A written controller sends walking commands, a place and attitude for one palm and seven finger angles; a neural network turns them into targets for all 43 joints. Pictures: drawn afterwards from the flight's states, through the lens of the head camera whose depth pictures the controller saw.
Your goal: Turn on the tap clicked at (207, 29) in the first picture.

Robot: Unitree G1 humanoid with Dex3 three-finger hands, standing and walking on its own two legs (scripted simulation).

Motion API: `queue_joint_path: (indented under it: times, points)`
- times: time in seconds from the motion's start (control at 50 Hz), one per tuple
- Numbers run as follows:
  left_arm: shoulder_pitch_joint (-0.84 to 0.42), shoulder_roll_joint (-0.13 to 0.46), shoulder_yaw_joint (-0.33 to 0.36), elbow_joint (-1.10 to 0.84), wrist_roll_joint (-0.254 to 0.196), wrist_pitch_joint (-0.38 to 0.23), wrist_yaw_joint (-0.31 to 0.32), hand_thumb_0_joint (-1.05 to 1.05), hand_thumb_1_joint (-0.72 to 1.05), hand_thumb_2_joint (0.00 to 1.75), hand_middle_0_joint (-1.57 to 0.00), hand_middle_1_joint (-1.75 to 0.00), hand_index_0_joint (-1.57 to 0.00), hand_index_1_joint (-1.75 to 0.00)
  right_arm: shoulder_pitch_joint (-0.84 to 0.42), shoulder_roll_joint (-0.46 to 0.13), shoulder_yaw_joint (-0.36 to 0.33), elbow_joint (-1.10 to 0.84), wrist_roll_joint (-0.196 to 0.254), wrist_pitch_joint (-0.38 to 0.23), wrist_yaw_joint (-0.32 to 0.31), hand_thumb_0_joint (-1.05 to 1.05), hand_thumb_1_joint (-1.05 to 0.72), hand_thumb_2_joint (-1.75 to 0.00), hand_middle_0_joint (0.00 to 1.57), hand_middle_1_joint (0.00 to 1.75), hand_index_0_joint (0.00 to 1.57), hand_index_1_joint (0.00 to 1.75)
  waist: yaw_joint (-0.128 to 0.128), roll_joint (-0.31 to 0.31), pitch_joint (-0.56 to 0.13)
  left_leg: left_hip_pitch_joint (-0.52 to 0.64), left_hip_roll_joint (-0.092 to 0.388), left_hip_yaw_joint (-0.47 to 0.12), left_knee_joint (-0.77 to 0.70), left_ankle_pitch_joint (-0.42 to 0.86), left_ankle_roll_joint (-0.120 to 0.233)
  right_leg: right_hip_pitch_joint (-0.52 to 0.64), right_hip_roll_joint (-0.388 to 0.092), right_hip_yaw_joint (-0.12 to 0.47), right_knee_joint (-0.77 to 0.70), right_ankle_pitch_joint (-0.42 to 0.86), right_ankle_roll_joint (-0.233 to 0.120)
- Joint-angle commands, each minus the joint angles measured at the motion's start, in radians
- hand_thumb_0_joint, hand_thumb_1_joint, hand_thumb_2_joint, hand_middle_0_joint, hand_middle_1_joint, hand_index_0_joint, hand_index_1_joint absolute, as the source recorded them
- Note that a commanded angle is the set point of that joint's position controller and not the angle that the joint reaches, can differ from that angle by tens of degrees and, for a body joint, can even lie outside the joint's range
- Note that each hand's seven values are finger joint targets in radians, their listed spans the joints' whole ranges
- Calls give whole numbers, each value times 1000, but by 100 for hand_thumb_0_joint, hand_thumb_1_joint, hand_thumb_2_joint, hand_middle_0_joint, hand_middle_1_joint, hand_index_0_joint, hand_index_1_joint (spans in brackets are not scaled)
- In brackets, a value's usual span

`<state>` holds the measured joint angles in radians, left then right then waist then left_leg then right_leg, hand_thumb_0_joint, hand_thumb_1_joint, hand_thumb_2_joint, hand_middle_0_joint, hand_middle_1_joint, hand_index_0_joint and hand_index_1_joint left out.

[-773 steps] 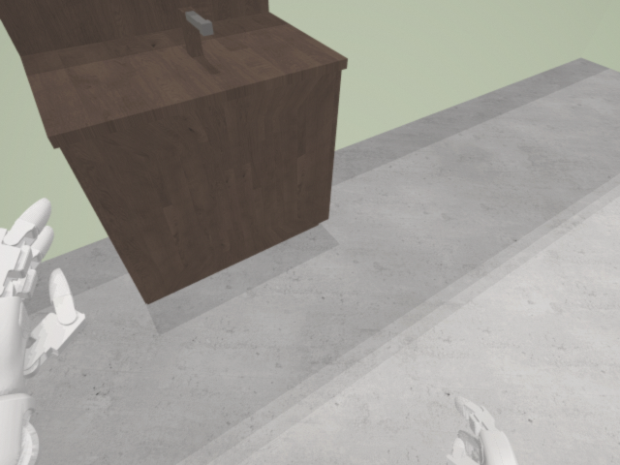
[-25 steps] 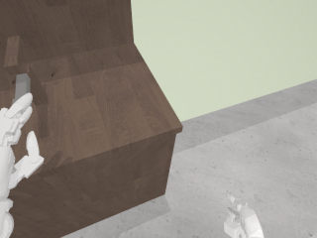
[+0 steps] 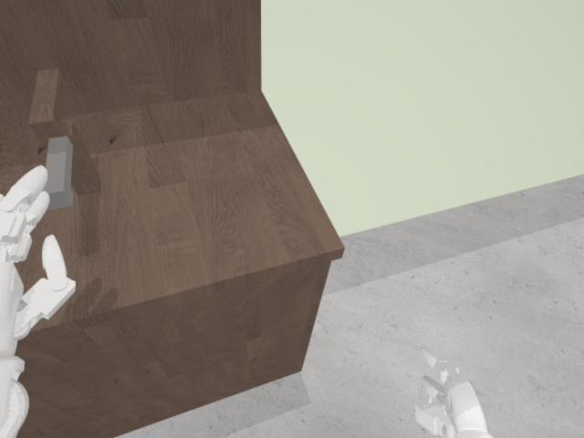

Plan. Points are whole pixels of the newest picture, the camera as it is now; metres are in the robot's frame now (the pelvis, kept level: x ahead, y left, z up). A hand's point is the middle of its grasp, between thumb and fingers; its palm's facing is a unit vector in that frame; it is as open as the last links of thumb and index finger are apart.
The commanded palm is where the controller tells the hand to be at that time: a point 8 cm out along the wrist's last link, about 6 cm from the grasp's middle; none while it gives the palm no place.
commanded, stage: look again from close up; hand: left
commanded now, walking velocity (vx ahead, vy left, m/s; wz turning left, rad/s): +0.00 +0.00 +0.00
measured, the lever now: (56, 194) +0.36 +0.35 +0.12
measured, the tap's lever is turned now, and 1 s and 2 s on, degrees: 0 0 0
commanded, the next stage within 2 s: turn the palm inward beside the body in 0.34 s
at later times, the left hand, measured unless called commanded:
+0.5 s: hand (39, 268) +0.23 +0.27 +0.17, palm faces +0.41 -0.79 -0.45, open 7.4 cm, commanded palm +0.15 +0.29 +0.17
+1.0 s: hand (72, 317) +0.19 +0.23 +0.16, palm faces +0.54 -0.78 -0.32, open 7.4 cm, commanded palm +0.13 +0.26 +0.18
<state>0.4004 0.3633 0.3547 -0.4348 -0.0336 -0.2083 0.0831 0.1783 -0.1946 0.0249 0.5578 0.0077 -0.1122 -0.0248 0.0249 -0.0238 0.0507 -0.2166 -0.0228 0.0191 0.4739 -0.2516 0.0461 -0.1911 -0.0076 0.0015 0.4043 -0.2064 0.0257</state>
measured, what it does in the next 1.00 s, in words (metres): shifts its weight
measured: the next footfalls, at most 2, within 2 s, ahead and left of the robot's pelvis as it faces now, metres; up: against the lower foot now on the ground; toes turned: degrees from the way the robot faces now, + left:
none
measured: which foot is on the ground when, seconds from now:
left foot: down 0.00-1.00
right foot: down 0.00-1.00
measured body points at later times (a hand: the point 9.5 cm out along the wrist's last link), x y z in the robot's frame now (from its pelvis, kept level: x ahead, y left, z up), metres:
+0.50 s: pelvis -0.01 +0.00 +0.00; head +0.01 +0.02 +0.45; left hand +0.20 +0.31 +0.20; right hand +0.18 -0.21 -0.08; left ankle +0.00 +0.08 -0.74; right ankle +0.00 -0.14 -0.74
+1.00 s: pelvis -0.02 -0.07 -0.02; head -0.03 -0.09 +0.43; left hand +0.15 +0.27 +0.18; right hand +0.20 -0.27 -0.10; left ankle +0.00 +0.08 -0.74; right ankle +0.00 -0.14 -0.74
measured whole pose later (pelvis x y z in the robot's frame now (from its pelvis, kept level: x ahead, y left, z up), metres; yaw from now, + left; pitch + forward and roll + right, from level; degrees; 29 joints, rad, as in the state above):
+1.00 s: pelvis -0.02 -0.07 -0.02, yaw +4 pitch -2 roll +0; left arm 0.23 0.38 0.36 -0.30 -0.12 0.04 0.07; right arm 0.16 -0.25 0.04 0.68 0.02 -0.13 -0.09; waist 0.09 0.06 -0.02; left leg -0.30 0.01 -0.08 0.65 -0.31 -0.02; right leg -0.28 0.04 -0.08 0.64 -0.33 -0.05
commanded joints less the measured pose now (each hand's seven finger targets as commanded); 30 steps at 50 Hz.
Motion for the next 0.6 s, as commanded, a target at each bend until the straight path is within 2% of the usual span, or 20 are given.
queue_joint_path:
  times: [0.0,0.08,0.12,0.14,0.18,0.22,0.24,0.28,0.32,0.36,0.4,0.42,0.44,0.46,0.48,0.5,0.52,0.54,0.56,0.58]
  points:
    - [-66,163,100,-239,-10,-64,23,0,90,90,-20,-30,-20,-30,-69,-128,-57,-152,3,-47,-9,0,-90,-90,20,30,20,30,2,93,-190,51,77,-55,-80,297,-34,94,-26,7,-8,238,-39]
    - [-84,150,83,-229,-7,-55,25,0,90,90,-20,-30,-20,-30,-70,-129,-56,-148,4,-41,-9,0,-90,-90,20,30,20,30,0,102,-170,38,82,-62,-103,239,-39,87,-23,4,-13,193,-37]
    - [-84,169,105,-220,-5,-49,30,0,90,90,-20,-30,-20,-30,-79,-128,-55,-146,3,-38,-13,0,-90,-90,20,30,20,30,3,78,-162,35,79,-62,-108,198,-37,84,-25,10,-27,187,-39]
    - [-78,149,89,-207,-6,-48,29,0,90,90,-20,-30,-20,-30,-69,-128,-54,-142,0,-34,-12,0,-90,-90,20,30,20,30,1,62,-164,24,77,-65,-106,200,-36,96,-27,7,-32,195,-39]
    - [-85,156,91,-224,-6,-49,29,0,90,90,-20,-30,-20,-30,-73,-129,-57,-147,3,-34,-13,0,-90,-90,20,30,20,30,1,62,-173,26,76,-66,-105,203,-36,108,-30,8,-30,202,-39]
    - [-79,173,106,-236,-3,-45,32,0,90,90,-20,-30,-20,-30,-83,-129,-57,-145,4,-34,-14,0,-90,-90,20,30,20,30,2,88,-177,44,75,-61,-102,215,-37,100,-32,10,-31,209,-40]
    - [-82,144,80,-229,-5,-45,30,0,90,90,-20,-30,-20,-30,-74,-129,-55,-143,2,-32,-13,0,-90,-90,20,30,20,30,-1,85,-169,30,75,-66,-107,211,-36,103,-31,4,-31,199,-40]
    - [-86,146,76,-232,-5,-45,30,0,90,90,-20,-30,-20,-30,-74,-131,-57,-146,5,-33,-12,0,-90,-90,20,30,20,30,-1,105,-152,18,78,-72,-124,176,-39,101,-27,2,-27,170,-39]
    - [-82,174,106,-238,-1,-44,35,0,90,90,-20,-30,-20,-30,-80,-131,-58,-145,6,-33,-16,0,-90,-90,20,30,20,30,3,94,-150,10,78,-75,-130,157,-38,107,-24,0,-28,162,-38]
    - [-80,146,80,-225,-4,-45,33,0,90,90,-20,-30,-20,-30,-73,-130,-58,-146,6,-31,-14,0,-90,-90,20,30,20,30,0,98,-133,-11,77,-80,-141,117,-36,110,-25,-1,-34,139,-39]
    - [-71,155,90,-222,-3,-49,33,0,90,90,-20,-30,-20,-30,-72,-129,-60,-147,7,-32,-14,0,-90,-90,20,30,20,30,1,95,-138,-14,78,-80,-141,97,-31,116,-27,3,-36,136,-40]
    - [-966,876,323,-522,27,-191,66,0,90,90,-20,-30,-20,-30,47,-157,131,-272,52,-12,-87,0,-90,-90,20,30,20,30,-63,323,-79,-265,86,-152,-158,-66,-18,192,38,-14,141,-70,25]
    - [-509,352,266,74,88,-4,7,0,90,90,-20,-30,-20,-30,-16,-118,-54,-90,-62,-41,-60,0,-90,-90,20,30,20,30,71,289,-258,139,76,-115,-105,391,-132,22,49,-62,154,31,-67]
    - [-362,150,49,57,-15,65,-35,0,90,90,-20,-30,-20,-30,-13,-135,-51,-95,-32,-43,3,0,-90,-90,20,30,20,30,9,248,-285,245,74,-110,-82,633,-188,-67,74,-92,120,33,-68]
    - [-371,140,82,-67,-78,102,-68,0,90,90,-20,-30,-20,-30,-34,-180,-69,-92,-33,-52,15,0,-90,-90,20,30,20,30,46,207,-354,290,67,-90,-59,629,-175,-68,64,-70,116,53,-53]
    - [-283,161,90,-11,-113,149,-93,0,90,90,-20,-30,-20,-30,-58,-192,-70,-81,-23,-55,15,0,-90,-90,20,30,20,30,64,146,-328,243,54,-68,-42,577,-149,-44,56,-80,101,84,-56]
    - [-176,100,51,31,-124,198,-111,0,90,90,-20,-30,-20,-30,-94,-187,-53,-92,-6,-48,25,0,-90,-90,20,30,20,30,67,123,-256,191,50,-50,-43,524,-140,-37,59,-95,79,113,-56]
    - [-170,103,27,-49,-109,206,-123,0,90,90,-20,-30,-20,-30,-112,-198,-53,-101,-8,-50,38,0,-90,-90,20,30,20,30,58,59,-214,127,50,-49,-37,472,-117,-31,48,-111,71,164,-55]
    - [-152,123,22,-97,-84,213,-118,0,90,90,-20,-30,-20,-30,-140,-195,-46,-114,-5,-44,44,0,-90,-90,20,30,20,30,54,39,-169,76,51,-53,-44,396,-99,-42,48,-117,79,140,-54]
    - [-91,134,34,-102,-63,209,-105,0,90,90,-20,-30,-20,-30,-143,-186,-51,-115,-6,-36,43,0,-90,-90,20,30,20,30,56,31,-162,53,49,-53,-48,321,-87,-49,48,-119,90,108,-53]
